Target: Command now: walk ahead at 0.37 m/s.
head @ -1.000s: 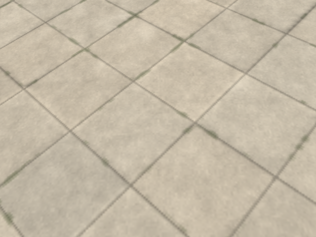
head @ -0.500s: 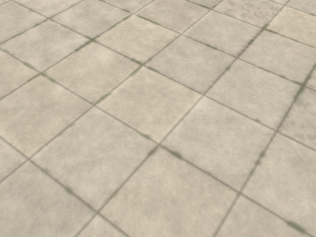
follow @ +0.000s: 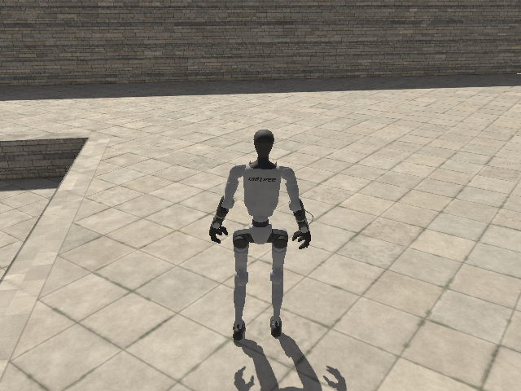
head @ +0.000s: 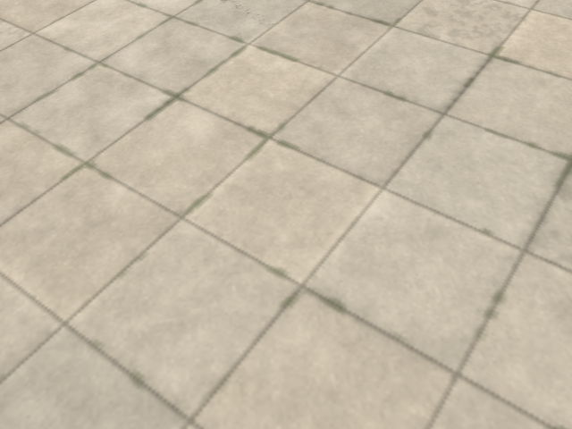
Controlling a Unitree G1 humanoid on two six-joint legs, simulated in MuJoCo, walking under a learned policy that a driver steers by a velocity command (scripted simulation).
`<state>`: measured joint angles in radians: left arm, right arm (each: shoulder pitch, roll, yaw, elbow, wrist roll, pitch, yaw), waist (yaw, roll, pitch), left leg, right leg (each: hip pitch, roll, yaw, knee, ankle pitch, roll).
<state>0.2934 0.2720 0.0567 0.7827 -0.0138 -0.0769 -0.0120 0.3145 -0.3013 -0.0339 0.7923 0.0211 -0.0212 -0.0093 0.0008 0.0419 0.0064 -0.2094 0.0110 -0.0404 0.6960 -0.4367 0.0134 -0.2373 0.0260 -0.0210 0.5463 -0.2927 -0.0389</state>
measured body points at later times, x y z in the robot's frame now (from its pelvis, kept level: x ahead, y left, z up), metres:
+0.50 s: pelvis +0.25 +0.04 -0.01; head +0.29 +0.04 +0.44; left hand +0.25 +0.32 -0.14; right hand +0.46 -0.21 -0.09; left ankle +0.36 +0.12 -0.73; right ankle +0.05 -0.10 -0.64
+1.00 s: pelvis +0.40 +0.02 +0.00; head +0.42 +0.01 +0.45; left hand +0.56 +0.28 -0.10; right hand +0.49 -0.24 -0.13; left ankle +0.36 +0.12 -0.73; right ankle +0.45 -0.11 -0.73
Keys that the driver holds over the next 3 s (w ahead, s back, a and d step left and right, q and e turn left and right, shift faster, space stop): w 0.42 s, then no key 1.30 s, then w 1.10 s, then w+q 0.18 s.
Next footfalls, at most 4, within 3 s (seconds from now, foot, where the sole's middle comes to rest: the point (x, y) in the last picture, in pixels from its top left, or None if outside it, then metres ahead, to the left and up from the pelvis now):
0.42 left None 0.40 0.12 -0.77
0.86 right None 0.49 -0.11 -0.77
2.50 left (272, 294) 0.89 0.11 -0.77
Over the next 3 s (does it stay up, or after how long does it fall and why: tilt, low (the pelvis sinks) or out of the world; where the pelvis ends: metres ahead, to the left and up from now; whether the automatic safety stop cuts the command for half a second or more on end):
stays up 0.97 0.00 0.01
